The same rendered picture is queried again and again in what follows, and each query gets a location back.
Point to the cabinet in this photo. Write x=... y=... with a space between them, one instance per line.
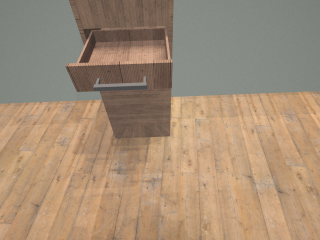
x=139 y=113

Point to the drawer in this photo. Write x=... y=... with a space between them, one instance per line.
x=118 y=56

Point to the handle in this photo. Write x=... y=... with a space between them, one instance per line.
x=120 y=86

